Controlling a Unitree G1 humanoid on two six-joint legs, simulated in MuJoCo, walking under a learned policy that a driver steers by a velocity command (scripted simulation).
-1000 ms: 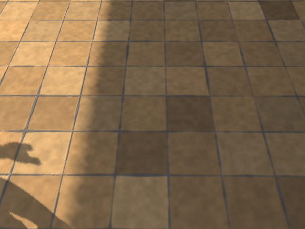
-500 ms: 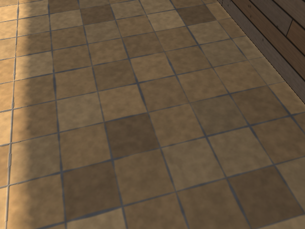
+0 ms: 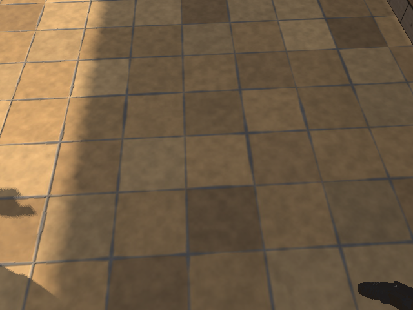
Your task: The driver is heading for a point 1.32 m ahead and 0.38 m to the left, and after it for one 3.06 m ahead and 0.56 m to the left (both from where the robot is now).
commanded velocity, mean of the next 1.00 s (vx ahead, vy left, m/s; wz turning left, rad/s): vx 0.50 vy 0.00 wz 0.56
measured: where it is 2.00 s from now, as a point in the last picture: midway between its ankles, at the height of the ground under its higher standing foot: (124, 151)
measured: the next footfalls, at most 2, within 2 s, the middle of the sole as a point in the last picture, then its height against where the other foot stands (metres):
right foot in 0.42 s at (265, 306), level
left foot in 0.94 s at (154, 253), level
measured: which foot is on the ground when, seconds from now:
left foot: down 0.00-0.44, up 0.46-0.92, down 0.94-1.00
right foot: up 0.00-0.40, down 0.42-0.94, up 0.96-1.00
